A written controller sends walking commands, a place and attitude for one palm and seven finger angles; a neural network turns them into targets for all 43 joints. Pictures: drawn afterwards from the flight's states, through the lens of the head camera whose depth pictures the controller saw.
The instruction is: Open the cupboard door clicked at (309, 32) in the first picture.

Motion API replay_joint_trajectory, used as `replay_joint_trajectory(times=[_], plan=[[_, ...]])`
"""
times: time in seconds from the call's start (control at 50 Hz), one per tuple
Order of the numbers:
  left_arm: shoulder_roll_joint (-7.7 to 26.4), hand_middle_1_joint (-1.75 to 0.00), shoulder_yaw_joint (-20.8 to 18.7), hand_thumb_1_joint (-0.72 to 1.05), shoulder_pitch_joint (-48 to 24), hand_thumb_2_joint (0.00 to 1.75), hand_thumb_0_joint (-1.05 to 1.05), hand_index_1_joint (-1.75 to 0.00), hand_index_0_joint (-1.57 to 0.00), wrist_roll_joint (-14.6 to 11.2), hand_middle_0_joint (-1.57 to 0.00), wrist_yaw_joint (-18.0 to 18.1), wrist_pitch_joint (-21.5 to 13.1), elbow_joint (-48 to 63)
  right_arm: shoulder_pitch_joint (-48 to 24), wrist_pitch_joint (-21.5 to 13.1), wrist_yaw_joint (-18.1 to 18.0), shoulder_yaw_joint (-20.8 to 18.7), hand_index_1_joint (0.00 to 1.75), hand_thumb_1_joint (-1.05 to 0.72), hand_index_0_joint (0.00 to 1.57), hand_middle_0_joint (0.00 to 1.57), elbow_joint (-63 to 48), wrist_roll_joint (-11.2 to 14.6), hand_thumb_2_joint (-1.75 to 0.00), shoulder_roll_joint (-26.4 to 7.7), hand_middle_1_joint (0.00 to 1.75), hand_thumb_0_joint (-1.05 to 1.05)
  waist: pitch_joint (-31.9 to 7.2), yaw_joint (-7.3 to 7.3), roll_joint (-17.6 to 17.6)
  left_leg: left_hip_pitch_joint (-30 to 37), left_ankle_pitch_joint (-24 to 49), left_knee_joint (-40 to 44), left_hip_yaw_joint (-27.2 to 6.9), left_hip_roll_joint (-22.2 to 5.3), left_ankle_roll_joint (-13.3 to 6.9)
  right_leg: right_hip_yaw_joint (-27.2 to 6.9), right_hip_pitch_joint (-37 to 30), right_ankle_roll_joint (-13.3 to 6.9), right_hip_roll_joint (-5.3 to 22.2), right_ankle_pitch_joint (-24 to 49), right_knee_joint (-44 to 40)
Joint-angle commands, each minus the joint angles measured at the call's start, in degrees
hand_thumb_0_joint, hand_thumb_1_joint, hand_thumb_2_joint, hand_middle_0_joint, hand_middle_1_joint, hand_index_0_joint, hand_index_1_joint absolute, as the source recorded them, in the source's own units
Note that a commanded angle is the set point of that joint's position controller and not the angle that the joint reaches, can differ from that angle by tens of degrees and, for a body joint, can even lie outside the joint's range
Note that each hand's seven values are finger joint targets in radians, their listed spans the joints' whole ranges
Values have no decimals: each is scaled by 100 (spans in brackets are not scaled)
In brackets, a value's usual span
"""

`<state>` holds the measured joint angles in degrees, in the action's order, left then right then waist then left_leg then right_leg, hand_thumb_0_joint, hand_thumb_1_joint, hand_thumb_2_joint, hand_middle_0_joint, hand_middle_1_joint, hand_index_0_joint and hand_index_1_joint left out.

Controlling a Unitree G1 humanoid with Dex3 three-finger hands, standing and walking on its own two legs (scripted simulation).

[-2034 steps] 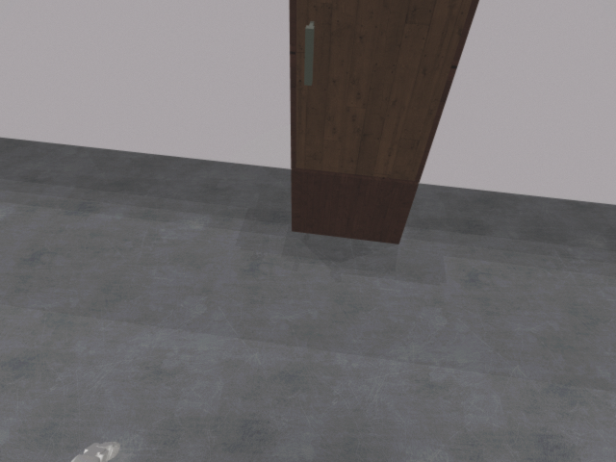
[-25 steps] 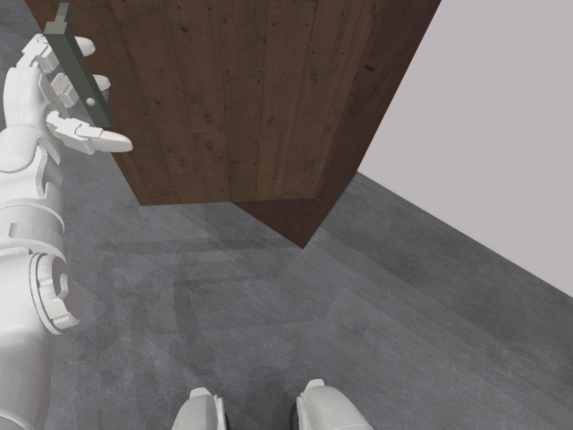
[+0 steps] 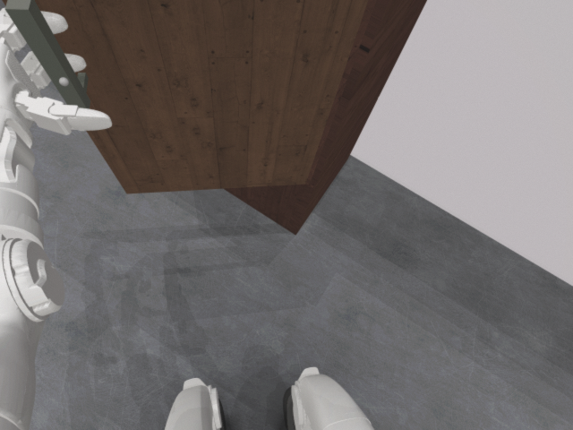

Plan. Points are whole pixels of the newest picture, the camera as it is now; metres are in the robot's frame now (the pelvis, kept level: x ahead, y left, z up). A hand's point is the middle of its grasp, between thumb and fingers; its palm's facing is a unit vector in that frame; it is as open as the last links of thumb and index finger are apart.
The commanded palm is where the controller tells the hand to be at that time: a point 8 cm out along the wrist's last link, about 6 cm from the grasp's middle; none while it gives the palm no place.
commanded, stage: close the thumb around the handle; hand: left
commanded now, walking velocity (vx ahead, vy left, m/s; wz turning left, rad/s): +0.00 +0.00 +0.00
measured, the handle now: (57, 50) +0.59 +0.22 +0.10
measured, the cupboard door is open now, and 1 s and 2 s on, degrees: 40 45 79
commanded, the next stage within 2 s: pull the door open along its arc in 0.56 s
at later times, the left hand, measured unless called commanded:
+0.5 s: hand (70, 83) +0.54 +0.20 +0.10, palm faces -0.02 -1.00 +0.00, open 5.8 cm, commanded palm +0.52 +0.25 +0.10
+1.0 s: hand (76, 110) +0.50 +0.19 +0.10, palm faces +0.00 -1.00 +0.00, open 5.7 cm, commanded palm +0.44 +0.24 +0.10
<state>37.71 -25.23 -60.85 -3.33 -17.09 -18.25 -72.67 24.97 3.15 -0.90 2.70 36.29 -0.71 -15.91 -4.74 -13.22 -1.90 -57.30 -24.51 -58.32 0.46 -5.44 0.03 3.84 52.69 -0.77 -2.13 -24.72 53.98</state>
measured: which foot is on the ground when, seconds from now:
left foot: down 0.00-1.00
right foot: down 0.00-1.00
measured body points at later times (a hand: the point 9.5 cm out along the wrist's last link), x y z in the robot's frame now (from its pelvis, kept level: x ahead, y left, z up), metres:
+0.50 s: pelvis +0.01 +0.01 +0.00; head +0.15 +0.03 +0.43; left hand +0.54 +0.25 +0.10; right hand -0.01 -0.26 -0.10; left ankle +0.02 +0.12 -0.67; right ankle +0.00 -0.12 -0.67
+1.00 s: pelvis +0.01 +0.00 +0.01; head +0.12 +0.01 +0.45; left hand +0.50 +0.24 +0.10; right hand +0.00 -0.26 -0.10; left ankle +0.02 +0.12 -0.67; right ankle +0.00 -0.12 -0.67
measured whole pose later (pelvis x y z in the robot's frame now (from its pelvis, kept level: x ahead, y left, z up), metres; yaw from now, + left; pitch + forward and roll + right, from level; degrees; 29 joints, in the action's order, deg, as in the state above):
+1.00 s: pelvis +0.01 +0.00 +0.01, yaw -1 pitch +20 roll -2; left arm 26.7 -22.8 -43.5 -8.2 -14.6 -19.6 -57.7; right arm 25.4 5.1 0.8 0.9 35.0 0.3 -15.2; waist -7.0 -9.8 -2.2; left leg -49.2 -24.7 -54.2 2.6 -5.0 -0.2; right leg 1.8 45.8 -0.4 -1.8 -24.8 50.9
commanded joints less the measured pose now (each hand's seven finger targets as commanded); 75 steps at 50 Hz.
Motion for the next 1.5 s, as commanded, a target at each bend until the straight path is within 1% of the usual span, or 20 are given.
replay_joint_trajectory(times=[0.0,0.12,0.2,0.34,0.4,0.48,0.58,0.64,0.66,0.68,0.72,0.84,1.04,1.06,1.08,1.14,1.2,1.32,1.4,1.48], plan=[[1480,-125,-144,-5,-2491,49,0,-125,-33,-178,-33,-64,-417,1404,1178,-45,-71,-378,30,-90,20,20,-166,-11,-90,-1070,30,0,-3114,57,-939,2684,2450,380,-281,324,-218,-202,-1090,24,-206,2264,-622],[1306,-128,-72,28,-2421,64,0,-128,-36,-188,-36,-23,-436,1646,1180,-7,-43,-421,30,-90,20,20,-150,-13,-90,-1058,30,0,-3183,119,-1179,3062,2691,429,-311,309,-172,-154,-945,14,-210,2301,-640],[1074,-131,80,51,-2342,73,0,-131,-37,-199,-37,9,-367,1319,1157,9,-39,-402,30,-90,20,20,-117,-4,-90,-1057,30,0,-2645,11,-880,2845,2444,467,-323,305,-190,-124,-767,11,-212,2083,-693],[1320,-135,-140,90,-2397,90,0,-135,-40,-140,-40,96,-517,1555,1145,-5,-29,-428,30,-90,20,20,-146,-40,-90,-1057,30,0,-3150,125,-1022,3107,2814,390,-357,297,-155,-141,-888,5,-196,2317,-585],[992,-135,47,90,-2230,90,0,-135,-40,-176,-40,77,-525,1521,1121,15,4,-423,30,-90,20,20,-183,-34,-90,-1026,30,0,-3015,93,-950,3167,2933,415,-370,297,-158,-99,-836,0,-217,2351,-585],[1467,-135,-257,90,-2189,90,0,-135,-40,-133,-40,132,-374,1322,1050,71,-40,-398,30,-90,20,20,-259,10,-90,-1065,30,0,-2774,162,-763,2653,2441,472,-286,329,-181,-154,-1060,31,-179,2202,-623],[1278,-135,-180,90,-2055,90,0,-135,-40,-111,-40,232,-466,1455,1004,50,-11,-411,30,-90,20,20,-313,-8,-90,-1028,30,0,-2942,182,-818,2828,2555,446,-272,326,-164,-153,-1055,33,-190,2267,-612],[1705,-135,-460,90,-2058,90,0,-135,-40,-113,-40,191,-539,1538,996,49,-38,-401,30,-90,20,20,-344,5,-90,-1055,30,0,-3067,277,-740,2594,2460,460,-222,352,-187,-224,-1421,40,-182,2419,-600],[1009,-135,75,90,-2210,90,0,-135,-40,-146,-40,156,-537,1635,956,32,-17,-398,30,-90,20,20,-348,13,-90,-986,30,0,-3019,114,-807,2719,2444,470,-231,365,-183,-195,-1231,43,-189,2378,-609],[807,-135,184,90,-2381,90,0,-135,-40,-178,-40,169,-539,1619,957,12,-7,-421,30,-90,20,20,-279,7,-90,-977,30,0,-2843,53,-837,2774,2325,456,-255,334,-174,-169,-1015,44,-190,2200,-656],[1012,-135,-47,90,-2113,90,0,-135,-40,-193,-40,217,-588,1638,1009,9,-4,-452,30,-90,20,20,-260,-9,-90,-1033,30,0,-3046,193,-914,2965,2410,489,-291,318,-144,-153,-1014,12,-197,2128,-633],[696,-135,-25,90,-1066,90,0,-135,-40,-368,-40,161,-590,2071,869,28,45,-496,30,-90,20,20,-394,35,-90,-983,30,0,-3175,475,-775,3027,2642,610,-179,361,-151,-147,-1471,0,-204,2503,-657],[-524,-135,471,90,2014,90,0,-135,-40,-925,-40,198,-458,4094,187,-32,159,-595,30,-90,20,20,-916,232,-90,-790,30,0,-2677,972,-235,3088,2936,1033,74,426,-183,-135,-2475,-4,-147,3265,-858],[-710,-135,-235,90,2098,90,0,-135,-40,-1310,-40,1008,-420,4684,5,-118,172,-604,30,-90,20,20,-968,186,-90,-600,30,0,-2631,1460,-151,2850,2903,1123,109,445,-114,-51,-2635,27,-148,3136,-908],[-1309,-135,253,90,2669,90,0,-135,-40,-1214,-40,1430,-304,4831,-125,-214,229,-587,30,-90,20,20,-1006,187,-90,-562,30,0,-2385,1331,-279,2874,2743,1190,156,475,-84,-36,-2601,43,-150,3025,-940],[-1608,-135,254,90,3492,90,0,-135,-40,-831,-40,2559,-205,5556,-325,-339,306,-596,30,-90,20,20,-962,102,-90,-494,30,0,-2168,1408,11,2840,2726,1292,161,463,-35,1,-2719,37,-105,2994,-910],[-1771,-135,507,90,4204,90,0,-135,-40,-267,-40,3297,-140,6189,-535,-310,334,-579,30,-90,20,20,-1053,-23,-90,-437,30,0,-2004,1487,210,2827,2576,1375,155,476,-37,-40,-2930,4,-41,2933,-912],[-2633,-135,1311,90,4759,90,0,-135,-40,53,-40,3880,-30,6882,-1208,-182,170,-499,30,-90,20,20,-1178,-99,-90,-217,30,0,-1536,1461,386,2983,1851,1569,205,525,-43,-211,-3101,7,107,2490,-1292],[-2872,-135,1537,90,5009,90,0,-135,-40,80,-40,4090,-14,7085,-1489,-150,66,-442,30,-90,20,20,-1170,-152,-90,-132,30,0,-1251,1458,648,3021,1581,1613,182,559,-52,-315,-3176,37,186,2238,-1539],[-3210,-135,1954,90,5434,90,0,-135,-40,201,-40,4147,-17,7410,-1636,-157,47,-414,30,-90,20,20,-1204,-200,-90,-38,30,0,-1294,1482,478,3129,1626,1631,176,575,-46,-386,-3290,55,267,2511,-1546]])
